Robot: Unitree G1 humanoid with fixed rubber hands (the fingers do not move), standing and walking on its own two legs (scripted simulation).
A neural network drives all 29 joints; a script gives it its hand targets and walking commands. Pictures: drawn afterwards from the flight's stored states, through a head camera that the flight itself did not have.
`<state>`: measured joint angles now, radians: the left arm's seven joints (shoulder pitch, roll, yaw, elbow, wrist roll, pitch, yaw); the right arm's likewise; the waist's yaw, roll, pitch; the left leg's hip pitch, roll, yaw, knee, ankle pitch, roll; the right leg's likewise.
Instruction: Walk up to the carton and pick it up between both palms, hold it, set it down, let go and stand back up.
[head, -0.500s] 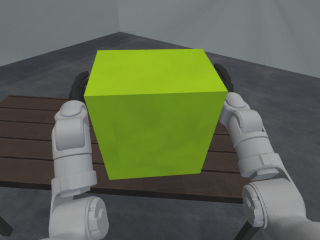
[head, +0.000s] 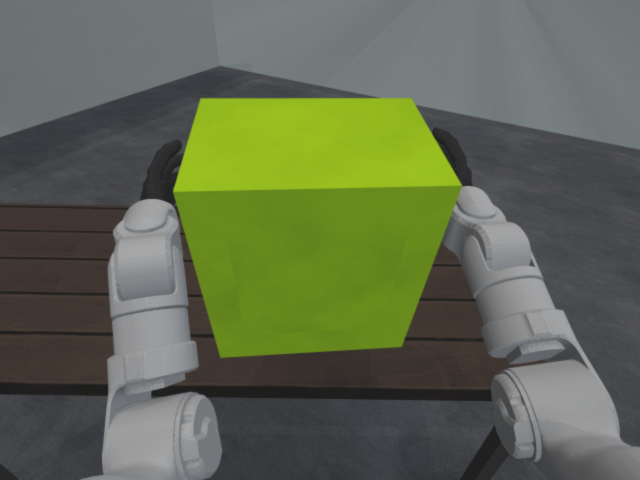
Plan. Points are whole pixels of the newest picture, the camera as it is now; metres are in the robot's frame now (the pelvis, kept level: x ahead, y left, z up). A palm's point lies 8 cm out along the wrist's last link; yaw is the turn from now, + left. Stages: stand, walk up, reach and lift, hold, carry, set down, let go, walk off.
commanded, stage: set down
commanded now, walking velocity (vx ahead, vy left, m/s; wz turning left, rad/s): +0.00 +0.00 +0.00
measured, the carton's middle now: (310, 234) +0.37 -0.01 +0.17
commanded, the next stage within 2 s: none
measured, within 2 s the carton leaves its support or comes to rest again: neither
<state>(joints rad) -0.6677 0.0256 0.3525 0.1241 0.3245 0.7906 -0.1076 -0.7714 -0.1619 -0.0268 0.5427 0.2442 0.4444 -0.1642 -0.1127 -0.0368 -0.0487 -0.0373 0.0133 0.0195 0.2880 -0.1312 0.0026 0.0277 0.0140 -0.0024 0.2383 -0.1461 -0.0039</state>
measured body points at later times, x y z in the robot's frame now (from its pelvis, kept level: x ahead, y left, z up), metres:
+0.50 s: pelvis +0.02 -0.01 +0.00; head -0.03 +0.01 +0.45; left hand +0.40 +0.17 +0.20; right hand +0.40 -0.18 +0.20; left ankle +0.03 +0.11 -0.75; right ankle +0.00 -0.12 -0.75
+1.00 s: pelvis +0.01 -0.01 +0.00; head -0.02 +0.01 +0.45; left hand +0.39 +0.17 +0.16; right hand +0.40 -0.18 +0.17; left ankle +0.03 +0.11 -0.75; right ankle +0.00 -0.11 -0.75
